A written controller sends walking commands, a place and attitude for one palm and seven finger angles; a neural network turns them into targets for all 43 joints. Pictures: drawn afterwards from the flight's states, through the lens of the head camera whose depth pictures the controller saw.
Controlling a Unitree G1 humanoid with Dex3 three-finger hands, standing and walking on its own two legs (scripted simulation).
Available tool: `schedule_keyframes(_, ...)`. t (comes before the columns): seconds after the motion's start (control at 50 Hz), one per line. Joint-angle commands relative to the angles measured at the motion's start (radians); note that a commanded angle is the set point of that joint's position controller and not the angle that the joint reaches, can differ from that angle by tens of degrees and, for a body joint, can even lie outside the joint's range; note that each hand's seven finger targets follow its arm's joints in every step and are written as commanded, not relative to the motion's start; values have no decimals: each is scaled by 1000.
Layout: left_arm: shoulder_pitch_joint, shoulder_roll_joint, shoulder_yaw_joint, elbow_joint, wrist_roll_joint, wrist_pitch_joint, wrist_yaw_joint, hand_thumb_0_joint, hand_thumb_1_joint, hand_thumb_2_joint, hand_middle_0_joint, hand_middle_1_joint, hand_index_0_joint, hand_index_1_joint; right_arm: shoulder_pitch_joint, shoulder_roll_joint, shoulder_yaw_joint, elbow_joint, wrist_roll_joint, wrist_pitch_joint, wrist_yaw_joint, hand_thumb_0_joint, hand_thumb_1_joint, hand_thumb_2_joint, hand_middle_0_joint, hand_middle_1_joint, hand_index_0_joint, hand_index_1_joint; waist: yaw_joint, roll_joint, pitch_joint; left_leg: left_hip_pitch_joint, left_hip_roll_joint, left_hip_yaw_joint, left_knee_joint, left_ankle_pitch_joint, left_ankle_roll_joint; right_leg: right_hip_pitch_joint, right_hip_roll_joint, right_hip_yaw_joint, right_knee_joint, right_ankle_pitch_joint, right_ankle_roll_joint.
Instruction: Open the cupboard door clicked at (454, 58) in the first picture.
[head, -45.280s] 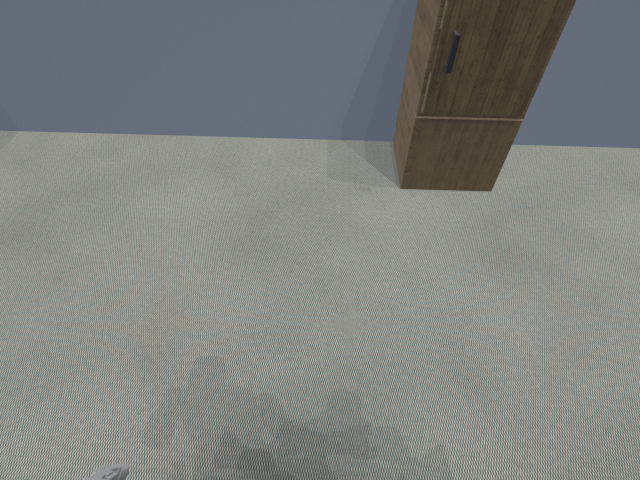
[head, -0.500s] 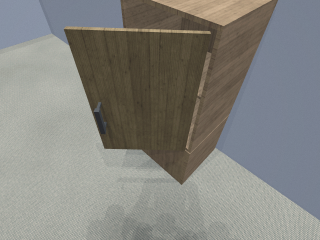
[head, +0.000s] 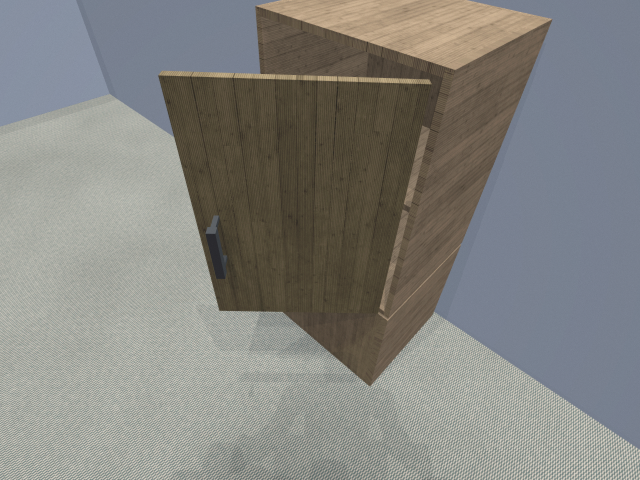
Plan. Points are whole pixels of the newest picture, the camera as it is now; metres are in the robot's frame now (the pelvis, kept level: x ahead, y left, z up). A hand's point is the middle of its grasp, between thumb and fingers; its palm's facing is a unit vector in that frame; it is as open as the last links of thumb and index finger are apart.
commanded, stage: look again from close up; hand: left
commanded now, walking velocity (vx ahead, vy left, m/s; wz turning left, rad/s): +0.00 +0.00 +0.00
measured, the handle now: (218, 247) +0.56 +0.24 -0.09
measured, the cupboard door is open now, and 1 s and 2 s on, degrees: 43 43 43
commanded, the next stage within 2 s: shuffle to correct the standing spot in 0.16 s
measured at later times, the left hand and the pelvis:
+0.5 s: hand out of the picture -0.01 +0.21 -0.18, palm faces +0.00 -0.98 -0.19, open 7.4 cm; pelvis +0.01 +0.02 +0.00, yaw -1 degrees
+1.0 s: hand out of the picture +0.02 +0.19 -0.18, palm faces -0.01 -0.98 -0.21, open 7.3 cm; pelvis +0.00 +0.02 -0.01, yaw -2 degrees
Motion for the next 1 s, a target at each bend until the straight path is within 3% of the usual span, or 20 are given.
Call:
schedule_keyframes(0.0,-9,154,20,-50,0,-16,3,0,900,900,-200,-300,-200,-300,-42,-161,-16,-67,2,-21,4,0,-900,-900,200,300,200,300,8,15,66,-81,116,-149,-176,48,23,10,-99,122,-115,36,-27)
schedule_keyframes(0.12,-39,179,16,-51,3,-10,-3,0,900,900,-200,-300,-200,-300,-79,-198,-16,-65,1,-14,13,0,-900,-900,200,300,200,300,4,13,64,-92,116,-170,-233,-77,18,10,-98,119,-131,-5,-15)
schedule_keyframes(0.24,-39,189,11,-37,3,-12,-5,0,900,900,-200,-300,-200,-300,-87,-206,-14,-48,4,-14,17,0,-900,-900,200,300,200,300,2,-6,38,-63,115,-164,-235,-54,16,16,-109,121,-148,10,-10)
schedule_keyframes(0.3,32,82,-14,4,3,4,0,0,900,900,-200,-300,-200,-300,-21,-99,13,-8,-1,4,19,0,-900,-900,200,300,200,300,-2,0,25,-52,107,-144,-237,-160,2,15,-100,109,-150,-85,6)
schedule_keyframes(0.36,67,78,-9,11,10,13,-3,0,900,900,-200,-300,-200,-300,-5,-106,8,2,-2,14,17,0,-900,-900,200,300,200,300,1,3,95,-109,108,-156,-245,-294,11,-28,-85,109,-128,-193,1)
schedule_keyframes(0.46,134,37,-4,25,11,5,-8,0,900,900,-200,-300,-200,-300,34,-87,1,16,4,6,12,0,-900,-900,200,300,200,300,5,27,147,-129,127,-172,-245,-324,34,-50,-67,90,-75,-164,-10)
schedule_keyframes(0.5,153,21,-3,28,11,1,-6,0,900,900,-200,-300,-200,-300,58,-75,-3,26,9,2,8,0,-900,-900,200,300,200,300,6,29,155,-125,136,-181,-243,-280,44,-42,-61,74,-52,-105,-11)
schedule_keyframes(0.52,163,0,-5,36,10,-1,-2,0,900,900,-200,-300,-200,-300,65,-60,0,34,12,-3,5,0,-900,-900,200,300,200,300,7,26,151,-113,136,-171,-229,-195,43,-31,-66,75,-47,-38,-10)
schedule_keyframes(0.6,215,-27,-12,76,-2,-12,21,0,900,900,-200,-300,-200,-300,111,4,11,73,21,-18,-14,0,-900,-900,200,300,200,300,3,-22,64,-1,104,-88,-97,359,18,46,-100,93,-56,340,-3)
schedule_keyframes(0.64,224,-28,-13,80,-7,-16,32,0,900,900,-200,-300,-200,-300,129,11,9,87,23,-20,-24,0,-900,-900,200,300,200,300,-5,-4,10,64,107,-84,-79,525,7,77,-110,93,-42,494,-1)
schedule_keyframes(0.72,219,-28,4,47,-4,0,44,0,900,900,-200,-300,-200,-300,140,22,-10,76,24,-7,-32,0,-900,-900,200,300,200,300,-3,12,9,72,116,-68,-44,609,6,51,-116,98,9,521,-3)
schedule_keyframes(0.8,190,-31,16,12,1,15,44,0,900,900,-200,-300,-200,-300,115,24,-25,51,20,9,-29,0,-900,-900,200,300,200,300,-1,-4,7,44,124,-74,-25,482,14,12,-113,114,22,414,-9)
schedule_keyframes(0.86,157,-39,16,0,1,18,40,0,900,900,-200,-300,-200,-300,98,33,-25,40,15,13,-21,0,-900,-900,200,300,200,300,-3,-5,22,-1,117,-83,-51,302,12,-6,-108,133,2,285,-15)
schedule_keyframes(0.88,177,17,12,27,6,13,66,0,900,900,-200,-300,-200,-300,23,-12,-16,-46,33,1,-17,0,-900,-900,200,300,200,300,10,-56,24,-8,148,-79,95,452,-9,-43,-138,147,2,510,-6)
schedule_keyframes(0.9,150,34,14,2,8,-4,61,0,900,900,-200,-300,-200,-300,39,-8,-8,-78,25,-1,-11,0,-900,-900,200,300,200,300,-15,6,5,-25,104,-62,77,393,-24,-7,-168,150,31,612,-27)
schedule_keyframes(0.92,138,24,8,-16,2,-9,53,0,900,900,-200,-300,-200,-300,109,27,-8,-62,17,-8,-8,0,-900,-900,200,300,200,300,-26,-4,-99,1,98,-77,35,278,-18,36,-158,151,83,487,-46)
schedule_keyframes(0.94,113,14,3,-28,0,-2,46,0,900,900,-200,-300,-200,-300,107,12,-9,-66,15,-7,-10,0,-900,-900,200,300,200,300,-20,16,-121,15,109,-96,15,299,-5,29,-134,136,84,368,-43)
schedule_keyframes(0.98,81,9,-2,-47,1,13,33,0,900,900,-200,-300,-200,-300,61,-9,-10,-91,12,2,-9,0,-900,-900,200,300,200,300,-7,69,12,-73,133,-147,-82,142,20,-43,-81,114,29,38,-28)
